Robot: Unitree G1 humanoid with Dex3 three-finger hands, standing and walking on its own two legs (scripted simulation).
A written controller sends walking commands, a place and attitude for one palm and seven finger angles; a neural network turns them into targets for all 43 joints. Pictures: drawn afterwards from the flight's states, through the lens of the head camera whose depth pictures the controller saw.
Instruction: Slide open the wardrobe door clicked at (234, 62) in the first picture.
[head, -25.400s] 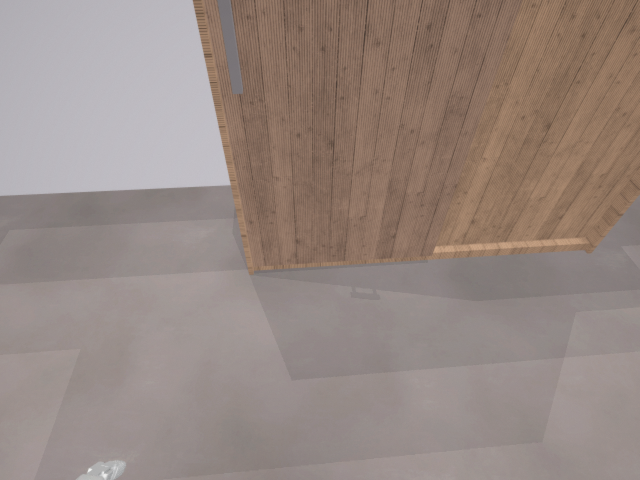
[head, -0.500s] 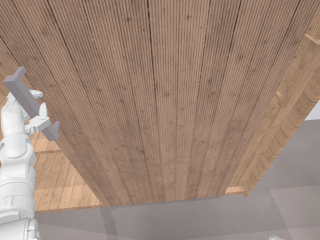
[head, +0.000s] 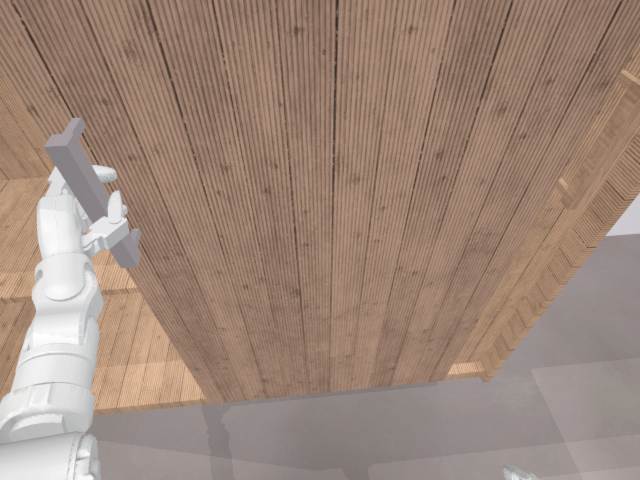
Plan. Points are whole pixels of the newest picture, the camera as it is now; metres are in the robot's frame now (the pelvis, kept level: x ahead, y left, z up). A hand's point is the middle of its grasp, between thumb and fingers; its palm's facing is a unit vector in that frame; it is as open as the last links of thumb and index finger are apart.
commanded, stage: stop walking and hold the door there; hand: left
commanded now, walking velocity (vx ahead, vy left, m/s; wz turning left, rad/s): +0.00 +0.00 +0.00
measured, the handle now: (105, 199) +0.41 +0.33 +0.13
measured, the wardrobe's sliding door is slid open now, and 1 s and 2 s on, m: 0.55 0.55 0.55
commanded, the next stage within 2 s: loosen the grip on the handle in 0.32 s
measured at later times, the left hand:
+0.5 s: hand (113, 216) +0.38 +0.30 +0.14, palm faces +0.46 -0.87 -0.19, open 6.3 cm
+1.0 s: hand (107, 220) +0.37 +0.31 +0.13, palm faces +0.49 -0.85 -0.20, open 14.0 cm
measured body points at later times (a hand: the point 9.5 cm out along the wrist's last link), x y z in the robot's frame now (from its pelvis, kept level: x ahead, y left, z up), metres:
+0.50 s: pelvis -0.01 -0.01 +0.00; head +0.00 -0.01 +0.45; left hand +0.35 +0.34 +0.15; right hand +0.12 -0.26 -0.10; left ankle +0.06 +0.08 -0.73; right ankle -0.04 -0.09 -0.73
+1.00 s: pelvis -0.01 -0.01 +0.00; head +0.02 -0.01 +0.44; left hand +0.34 +0.35 +0.14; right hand +0.10 -0.28 -0.11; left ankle +0.06 +0.08 -0.73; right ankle -0.04 -0.09 -0.73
